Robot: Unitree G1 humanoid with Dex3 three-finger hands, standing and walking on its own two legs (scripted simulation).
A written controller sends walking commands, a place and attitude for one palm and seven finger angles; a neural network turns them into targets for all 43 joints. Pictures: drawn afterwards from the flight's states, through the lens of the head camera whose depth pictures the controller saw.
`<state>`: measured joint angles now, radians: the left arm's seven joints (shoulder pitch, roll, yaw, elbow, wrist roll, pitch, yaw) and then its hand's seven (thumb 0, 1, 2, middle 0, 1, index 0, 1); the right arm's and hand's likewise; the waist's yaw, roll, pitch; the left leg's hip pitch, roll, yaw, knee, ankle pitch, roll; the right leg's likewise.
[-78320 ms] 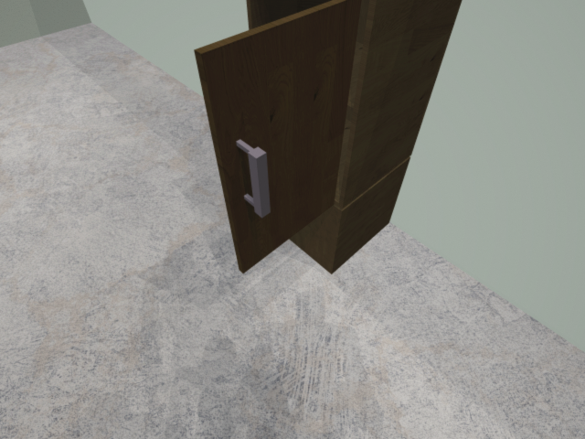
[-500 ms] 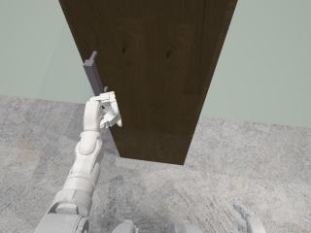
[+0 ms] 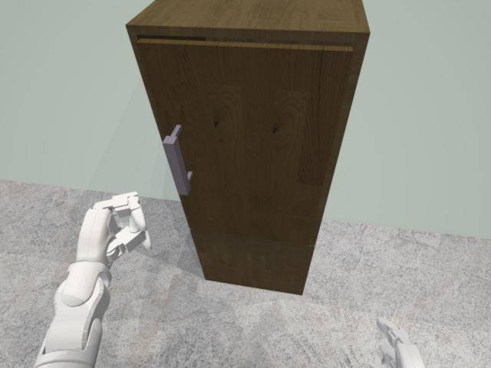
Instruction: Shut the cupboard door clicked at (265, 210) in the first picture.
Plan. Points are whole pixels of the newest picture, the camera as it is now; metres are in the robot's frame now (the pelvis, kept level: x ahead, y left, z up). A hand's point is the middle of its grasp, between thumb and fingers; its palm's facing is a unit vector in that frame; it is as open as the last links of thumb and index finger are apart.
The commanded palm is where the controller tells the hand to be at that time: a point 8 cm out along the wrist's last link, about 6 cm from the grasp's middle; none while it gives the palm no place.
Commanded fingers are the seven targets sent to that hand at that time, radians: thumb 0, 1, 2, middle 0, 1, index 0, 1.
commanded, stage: draw the hand back to the body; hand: left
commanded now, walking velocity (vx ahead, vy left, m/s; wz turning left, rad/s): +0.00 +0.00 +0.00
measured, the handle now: (181, 161) +0.54 +0.19 +0.02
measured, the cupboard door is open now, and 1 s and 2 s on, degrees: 0 0 0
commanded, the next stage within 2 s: step back with the hand held close in 1.00 s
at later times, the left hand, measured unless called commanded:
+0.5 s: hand (43, 247) +0.23 +0.27 +0.16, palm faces +0.40 -0.84 -0.36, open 5.2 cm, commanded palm +0.18 +0.30 +0.18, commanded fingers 0.00 0.90 0.90 -0.34 -0.45 -0.34 -0.45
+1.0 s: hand (20, 257) +0.20 +0.27 +0.18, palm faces +0.46 -0.79 -0.40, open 7.4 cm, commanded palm +0.16 +0.30 +0.20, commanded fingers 0.00 0.90 0.90 -0.20 -0.30 -0.20 -0.30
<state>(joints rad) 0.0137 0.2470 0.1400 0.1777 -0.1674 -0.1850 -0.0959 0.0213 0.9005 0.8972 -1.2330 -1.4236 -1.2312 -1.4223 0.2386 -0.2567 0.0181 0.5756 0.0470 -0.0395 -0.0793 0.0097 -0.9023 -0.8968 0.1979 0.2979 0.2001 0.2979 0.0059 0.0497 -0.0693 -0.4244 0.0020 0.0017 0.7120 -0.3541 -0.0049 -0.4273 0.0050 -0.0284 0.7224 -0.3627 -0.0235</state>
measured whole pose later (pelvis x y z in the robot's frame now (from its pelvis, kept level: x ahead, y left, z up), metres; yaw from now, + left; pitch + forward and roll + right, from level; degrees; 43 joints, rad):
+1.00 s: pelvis +0.02 +0.00 +0.03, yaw +0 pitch -4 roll +0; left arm 0.44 0.33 0.33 -0.35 -0.07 -0.06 0.10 0.02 0.89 0.90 -0.21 -0.31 -0.21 -0.30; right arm 0.20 -0.23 0.03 0.64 0.01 -0.10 -0.09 0.01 -0.90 -0.90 0.20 0.30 0.20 0.30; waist 0.07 0.08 0.00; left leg -0.10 0.00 0.00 0.42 -0.25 0.00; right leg -0.10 0.00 -0.03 0.43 -0.26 -0.02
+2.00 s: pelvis -0.08 +0.02 +0.01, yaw +2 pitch +0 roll -2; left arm 0.51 0.39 0.44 -0.48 -0.01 -0.24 0.16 0.02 0.89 0.90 -0.21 -0.30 -0.21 -0.30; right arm 0.25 -0.22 0.00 0.60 -0.01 -0.06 -0.07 0.01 -0.90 -0.90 0.20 0.30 0.20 0.30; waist 0.01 0.01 -0.02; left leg -0.46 -0.01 -0.01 0.68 -0.30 0.03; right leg -0.39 0.03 0.01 0.59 -0.20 0.00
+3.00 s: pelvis -0.26 +0.07 +0.00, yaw -1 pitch -2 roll -4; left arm 0.66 0.50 0.48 -0.69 -0.06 -0.25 0.12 0.02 0.89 0.90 -0.21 -0.30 -0.21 -0.30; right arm 0.25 -0.17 0.00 0.66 -0.03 -0.09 -0.05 0.01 -0.90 -0.90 0.20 0.30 0.20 0.30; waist 0.03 -0.04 -0.03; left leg -0.59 -0.01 -0.04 0.84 -0.30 -0.05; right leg -0.27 0.01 -0.03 0.62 -0.39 -0.04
